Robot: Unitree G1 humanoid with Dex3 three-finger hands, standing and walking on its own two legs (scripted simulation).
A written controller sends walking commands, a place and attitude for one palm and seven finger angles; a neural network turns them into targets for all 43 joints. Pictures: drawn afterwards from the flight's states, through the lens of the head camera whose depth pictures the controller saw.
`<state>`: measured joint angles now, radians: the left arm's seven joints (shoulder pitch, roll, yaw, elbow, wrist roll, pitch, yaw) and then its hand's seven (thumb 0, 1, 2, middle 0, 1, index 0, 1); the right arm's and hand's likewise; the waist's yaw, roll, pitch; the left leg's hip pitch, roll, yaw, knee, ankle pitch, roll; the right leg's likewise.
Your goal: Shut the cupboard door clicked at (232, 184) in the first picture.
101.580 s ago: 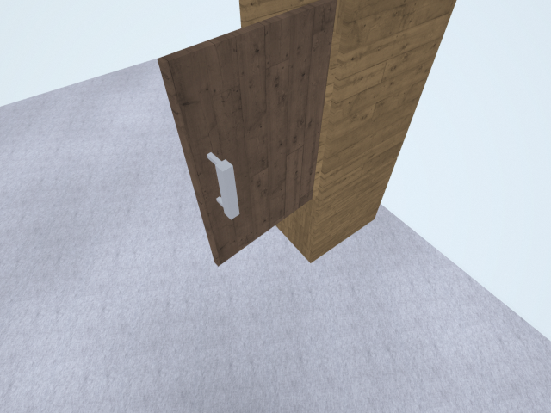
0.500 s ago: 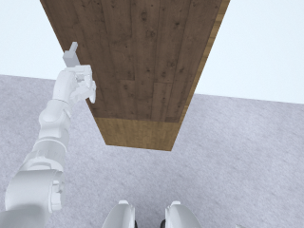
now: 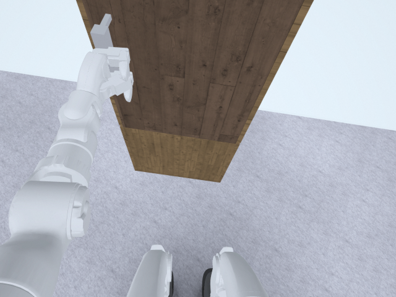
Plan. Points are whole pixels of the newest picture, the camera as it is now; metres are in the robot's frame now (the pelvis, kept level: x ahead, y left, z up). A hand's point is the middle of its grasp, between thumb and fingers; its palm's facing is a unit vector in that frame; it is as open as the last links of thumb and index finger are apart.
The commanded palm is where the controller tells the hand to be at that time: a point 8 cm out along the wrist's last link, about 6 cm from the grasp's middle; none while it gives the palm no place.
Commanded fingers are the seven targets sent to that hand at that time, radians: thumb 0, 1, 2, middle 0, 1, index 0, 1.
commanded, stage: pull the fist back off the door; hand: left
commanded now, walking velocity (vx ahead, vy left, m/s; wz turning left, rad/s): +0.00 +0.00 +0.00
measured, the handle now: (111, 55) +0.58 +0.18 +0.09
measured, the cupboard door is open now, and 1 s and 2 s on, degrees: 0 0 0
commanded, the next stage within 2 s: draw the hand back to the body in 0.82 s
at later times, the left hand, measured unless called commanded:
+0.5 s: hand (148, 83) +0.52 +0.10 +0.08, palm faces +0.01 -1.00 -0.04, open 3.1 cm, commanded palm +0.47 +0.15 +0.09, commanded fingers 0.00 0.90 0.90 -1.30 -1.50 -1.30 -1.50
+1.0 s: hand (143, 110) +0.44 +0.10 +0.09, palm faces -0.02 -1.00 -0.01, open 3.1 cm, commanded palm +0.41 +0.16 +0.10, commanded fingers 0.00 0.90 0.90 -1.30 -1.50 -1.30 -1.50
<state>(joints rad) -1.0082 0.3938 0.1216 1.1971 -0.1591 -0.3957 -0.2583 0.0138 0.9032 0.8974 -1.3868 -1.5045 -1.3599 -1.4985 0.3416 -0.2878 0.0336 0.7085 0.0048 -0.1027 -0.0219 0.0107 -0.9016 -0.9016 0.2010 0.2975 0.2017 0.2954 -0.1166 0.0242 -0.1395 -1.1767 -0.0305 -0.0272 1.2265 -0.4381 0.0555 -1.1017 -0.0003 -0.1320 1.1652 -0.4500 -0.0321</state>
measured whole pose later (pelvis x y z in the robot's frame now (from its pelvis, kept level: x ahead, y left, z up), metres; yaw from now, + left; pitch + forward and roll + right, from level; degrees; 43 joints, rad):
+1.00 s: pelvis +0.07 -0.02 +0.04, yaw -1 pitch +17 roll -1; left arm -0.32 0.15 0.08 0.59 -0.14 -0.43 -0.05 0.01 0.90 0.90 -1.31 -1.50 -1.30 -1.50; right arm 0.18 -0.24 0.00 0.56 0.01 0.00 0.01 0.01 -0.90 -0.90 0.20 0.30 0.20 0.29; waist -0.01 0.02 -0.14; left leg -0.85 -0.01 0.02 1.05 -0.50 0.04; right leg -0.82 0.03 -0.07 1.03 -0.51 -0.05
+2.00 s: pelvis +0.09 +0.01 +0.11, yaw -1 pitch -3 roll -1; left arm 0.40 0.33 0.23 -0.32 -0.07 -0.01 0.09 0.01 0.90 0.90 -0.64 -0.77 -0.63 -0.76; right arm 0.20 -0.22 0.06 0.59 0.02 -0.06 -0.05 0.02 -0.90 -0.90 0.20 0.30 0.20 0.30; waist 0.06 0.08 -0.02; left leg -0.14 -0.05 0.03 0.45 -0.27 0.07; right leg -0.10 0.01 -0.03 0.42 -0.27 0.00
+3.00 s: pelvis +0.07 +0.01 +0.11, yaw -3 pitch +1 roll -1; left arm 0.55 0.42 0.38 -0.44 -0.07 -0.12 0.12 0.01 0.89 0.90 -0.22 -0.31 -0.21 -0.30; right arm 0.19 -0.25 -0.01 0.57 0.03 0.05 -0.08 0.02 -0.90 -0.90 0.20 0.30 0.20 0.30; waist 0.01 0.05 -0.03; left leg -0.26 -0.05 0.06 0.51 -0.27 0.08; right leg -0.24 0.01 -0.01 0.49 -0.27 0.00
